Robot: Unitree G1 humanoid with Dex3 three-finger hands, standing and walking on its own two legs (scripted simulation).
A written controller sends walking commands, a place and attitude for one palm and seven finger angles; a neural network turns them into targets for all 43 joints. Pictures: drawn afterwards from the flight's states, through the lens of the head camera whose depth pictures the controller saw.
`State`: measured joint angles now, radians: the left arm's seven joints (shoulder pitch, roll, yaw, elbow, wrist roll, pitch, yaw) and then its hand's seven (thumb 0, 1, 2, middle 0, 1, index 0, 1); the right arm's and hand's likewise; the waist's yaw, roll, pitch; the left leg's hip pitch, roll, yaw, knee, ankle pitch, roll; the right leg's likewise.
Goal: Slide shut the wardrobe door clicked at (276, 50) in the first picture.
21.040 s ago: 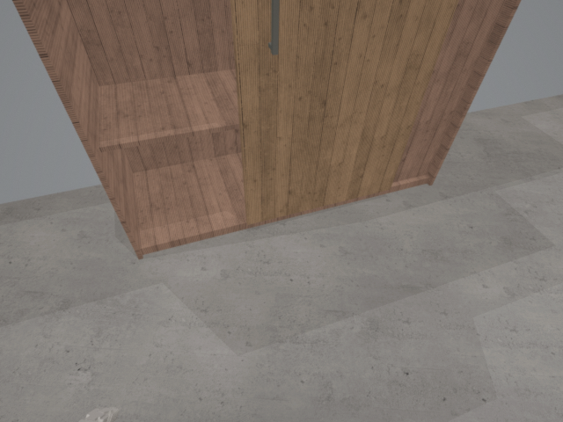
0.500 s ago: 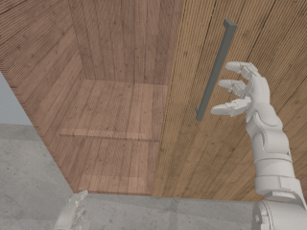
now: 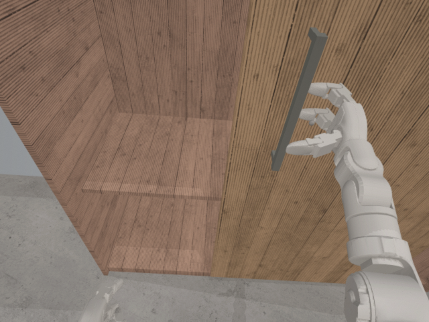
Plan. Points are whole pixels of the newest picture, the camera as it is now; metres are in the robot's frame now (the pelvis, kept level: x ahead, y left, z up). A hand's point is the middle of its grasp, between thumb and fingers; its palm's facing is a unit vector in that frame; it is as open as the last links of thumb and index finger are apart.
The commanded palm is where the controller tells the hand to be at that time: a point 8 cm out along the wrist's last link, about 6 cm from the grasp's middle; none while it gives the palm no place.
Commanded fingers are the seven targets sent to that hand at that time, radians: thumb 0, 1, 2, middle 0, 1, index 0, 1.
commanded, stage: slide the fingers in behind the handle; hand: right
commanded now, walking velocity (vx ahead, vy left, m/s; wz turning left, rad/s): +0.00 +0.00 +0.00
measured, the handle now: (291, 110) +0.46 -0.12 +0.20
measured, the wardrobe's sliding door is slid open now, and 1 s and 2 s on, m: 0.47 0.47 0.47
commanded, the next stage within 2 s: move the hooked fingers beside the handle in 0.10 s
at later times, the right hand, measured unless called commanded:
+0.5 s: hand (306, 128) +0.41 -0.13 +0.20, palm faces +0.03 +1.00 +0.00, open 14.0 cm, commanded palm +0.38 -0.18 +0.19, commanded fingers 0.00 0.50 -0.30 0.30 1.20 0.30 1.20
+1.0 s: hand (316, 129) +0.40 -0.15 +0.20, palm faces +0.04 +1.00 -0.01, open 14.0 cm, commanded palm +0.38 -0.20 +0.19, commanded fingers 0.00 0.50 -0.30 0.30 1.20 0.30 1.20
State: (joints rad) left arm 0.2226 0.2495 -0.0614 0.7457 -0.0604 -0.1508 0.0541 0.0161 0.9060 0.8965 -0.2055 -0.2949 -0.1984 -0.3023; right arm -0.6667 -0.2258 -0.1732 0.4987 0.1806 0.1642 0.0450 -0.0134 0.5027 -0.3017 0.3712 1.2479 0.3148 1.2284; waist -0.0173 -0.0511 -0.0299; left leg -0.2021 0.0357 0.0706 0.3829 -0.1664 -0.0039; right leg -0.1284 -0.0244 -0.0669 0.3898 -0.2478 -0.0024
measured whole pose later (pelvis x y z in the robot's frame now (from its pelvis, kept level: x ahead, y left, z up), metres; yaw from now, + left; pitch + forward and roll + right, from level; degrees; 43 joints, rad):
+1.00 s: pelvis +0.01 +0.00 +0.00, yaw +0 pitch -1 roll +0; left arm 0.19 0.26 -0.06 0.72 -0.06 -0.14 0.06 0.02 0.91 0.90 -0.21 -0.29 -0.20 -0.30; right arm -0.56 -0.25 -0.19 0.36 0.20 0.22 0.07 -0.01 0.50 -0.30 0.31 1.20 0.30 1.20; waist -0.02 -0.05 -0.02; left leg -0.17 0.03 0.08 0.38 -0.18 0.00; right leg -0.10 -0.03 -0.06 0.38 -0.26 0.00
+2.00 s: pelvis +0.00 +0.01 +0.00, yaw +0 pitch +0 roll +0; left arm 0.22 0.27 -0.06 0.72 -0.06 -0.14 0.08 0.02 0.91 0.90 -0.21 -0.29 -0.20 -0.30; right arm -0.63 -0.33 -0.25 0.52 0.21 0.15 0.16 -0.01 0.50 -0.30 0.47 1.23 0.38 1.24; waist 0.01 -0.05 -0.02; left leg -0.21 0.02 0.07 0.37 -0.16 0.00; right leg -0.14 -0.04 -0.07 0.39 -0.25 0.01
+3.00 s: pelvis +0.01 +0.00 +0.00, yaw -1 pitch +0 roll +0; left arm 0.21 0.26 -0.07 0.73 -0.06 -0.19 0.07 0.02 0.91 0.90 -0.21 -0.29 -0.20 -0.30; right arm -0.59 -0.30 -0.22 0.48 0.20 0.13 0.14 -0.01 0.50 -0.30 0.36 1.25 0.33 1.23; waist -0.02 -0.06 -0.02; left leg -0.19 0.04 0.08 0.39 -0.19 -0.01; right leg -0.12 -0.02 -0.05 0.40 -0.27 0.00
